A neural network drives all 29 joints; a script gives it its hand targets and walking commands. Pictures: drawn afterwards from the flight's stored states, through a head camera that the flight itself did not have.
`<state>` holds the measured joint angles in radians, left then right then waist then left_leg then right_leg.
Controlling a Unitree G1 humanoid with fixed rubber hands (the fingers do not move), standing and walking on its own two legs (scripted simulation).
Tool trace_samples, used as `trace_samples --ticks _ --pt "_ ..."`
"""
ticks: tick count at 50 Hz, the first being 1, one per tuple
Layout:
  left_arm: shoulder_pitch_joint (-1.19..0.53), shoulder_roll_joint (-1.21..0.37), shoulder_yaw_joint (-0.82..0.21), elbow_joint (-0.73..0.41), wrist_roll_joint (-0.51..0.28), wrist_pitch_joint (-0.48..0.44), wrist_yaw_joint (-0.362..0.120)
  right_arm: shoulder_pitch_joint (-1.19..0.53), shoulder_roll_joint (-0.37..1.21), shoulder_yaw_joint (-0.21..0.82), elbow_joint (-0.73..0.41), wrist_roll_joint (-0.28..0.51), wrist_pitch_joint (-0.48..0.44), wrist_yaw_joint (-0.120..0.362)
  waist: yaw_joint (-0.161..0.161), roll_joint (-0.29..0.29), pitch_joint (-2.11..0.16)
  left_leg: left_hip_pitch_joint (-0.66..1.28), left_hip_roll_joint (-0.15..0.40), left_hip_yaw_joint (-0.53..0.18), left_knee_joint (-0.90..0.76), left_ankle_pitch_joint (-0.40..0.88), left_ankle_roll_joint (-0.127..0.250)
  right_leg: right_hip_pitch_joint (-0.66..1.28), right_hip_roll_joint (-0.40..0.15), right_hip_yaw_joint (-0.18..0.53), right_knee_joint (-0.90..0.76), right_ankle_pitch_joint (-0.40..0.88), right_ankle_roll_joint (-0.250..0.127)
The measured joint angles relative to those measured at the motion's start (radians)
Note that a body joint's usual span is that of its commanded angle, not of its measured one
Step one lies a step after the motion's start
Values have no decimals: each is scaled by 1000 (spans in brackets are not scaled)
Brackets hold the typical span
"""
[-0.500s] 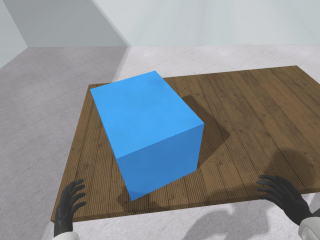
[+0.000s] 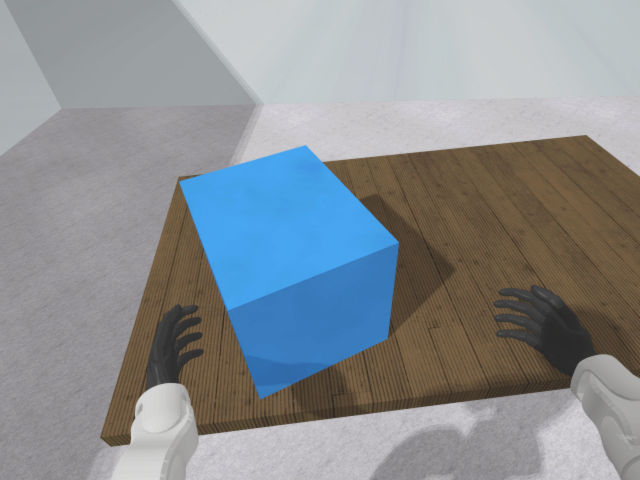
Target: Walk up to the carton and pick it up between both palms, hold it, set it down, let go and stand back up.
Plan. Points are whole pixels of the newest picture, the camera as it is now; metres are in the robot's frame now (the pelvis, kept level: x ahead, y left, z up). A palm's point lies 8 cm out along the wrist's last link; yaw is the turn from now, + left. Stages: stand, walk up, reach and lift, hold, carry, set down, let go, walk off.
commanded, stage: reach and lift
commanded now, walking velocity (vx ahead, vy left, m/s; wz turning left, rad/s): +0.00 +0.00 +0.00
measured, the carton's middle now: (284, 261) +0.50 +0.06 +0.00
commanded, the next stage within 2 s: none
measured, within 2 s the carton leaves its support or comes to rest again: neither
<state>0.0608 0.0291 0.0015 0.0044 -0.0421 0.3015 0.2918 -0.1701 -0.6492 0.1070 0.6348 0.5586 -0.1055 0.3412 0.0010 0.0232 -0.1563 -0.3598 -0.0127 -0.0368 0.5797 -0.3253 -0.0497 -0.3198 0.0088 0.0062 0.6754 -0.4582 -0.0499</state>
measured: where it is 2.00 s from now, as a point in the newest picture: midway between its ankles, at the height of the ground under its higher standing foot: outside the picture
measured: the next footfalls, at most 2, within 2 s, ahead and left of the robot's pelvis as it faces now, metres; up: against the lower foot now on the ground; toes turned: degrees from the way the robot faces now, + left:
none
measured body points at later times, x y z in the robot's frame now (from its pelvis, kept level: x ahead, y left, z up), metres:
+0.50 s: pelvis -0.01 -0.01 +0.00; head +0.02 -0.05 +0.45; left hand +0.33 +0.17 +0.08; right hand +0.37 -0.28 +0.07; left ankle -0.02 +0.16 -0.72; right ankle -0.07 -0.08 -0.72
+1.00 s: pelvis -0.04 -0.01 +0.00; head +0.03 -0.05 +0.44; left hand +0.37 +0.16 +0.09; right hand +0.41 -0.26 +0.10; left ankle -0.02 +0.16 -0.72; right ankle -0.07 -0.08 -0.72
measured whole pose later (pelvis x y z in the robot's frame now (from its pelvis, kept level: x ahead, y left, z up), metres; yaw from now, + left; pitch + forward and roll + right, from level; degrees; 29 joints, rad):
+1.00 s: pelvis -0.04 -0.01 +0.00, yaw +0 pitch +7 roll +4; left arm -0.65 0.03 0.23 0.51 -0.07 0.38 0.28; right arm -0.84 -0.54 0.13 0.91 0.50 0.06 0.22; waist 0.01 0.02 0.01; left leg -0.42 -0.01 -0.04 0.53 -0.23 -0.07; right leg -0.42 0.01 0.01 0.70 -0.40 -0.07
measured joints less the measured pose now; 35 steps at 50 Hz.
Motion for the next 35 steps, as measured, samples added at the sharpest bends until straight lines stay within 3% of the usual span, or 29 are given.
trace_samples --ticks 11,29,35 --pt "-132 0 29 62 -10 60 -3 -129 8 15 13 2 91 -30 0 0 17 -7 0 1 2 1 -8 -16 0 0 21 -11 -8" --pt "-364 0 178 177 -27 113 -43 -369 104 23 3 -17 168 -138 0 0 95 -26 0 2 -50 58 -14 -61 -2 0 21 25 -10" --pt "-465 0 211 247 -27 123 -31 -472 106 23 83 -37 198 -141 1 0 124 -47 -1 2 -50 76 -20 -81 -2 0 21 33 -17"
